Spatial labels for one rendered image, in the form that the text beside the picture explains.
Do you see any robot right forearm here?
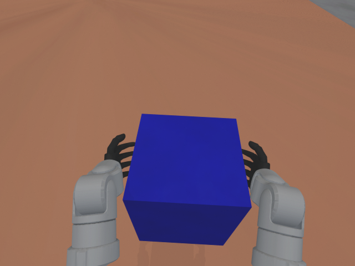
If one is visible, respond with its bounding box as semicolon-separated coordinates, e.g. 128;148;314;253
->
250;168;307;266

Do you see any carton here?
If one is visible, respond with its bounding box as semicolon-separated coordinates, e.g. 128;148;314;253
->
123;114;252;245

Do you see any robot left forearm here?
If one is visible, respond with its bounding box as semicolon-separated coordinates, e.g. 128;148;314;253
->
66;160;124;266

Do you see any robot left hand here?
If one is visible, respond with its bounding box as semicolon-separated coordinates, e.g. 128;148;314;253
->
104;134;135;178

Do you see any robot right hand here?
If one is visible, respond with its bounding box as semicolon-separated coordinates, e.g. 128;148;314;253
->
242;141;270;188

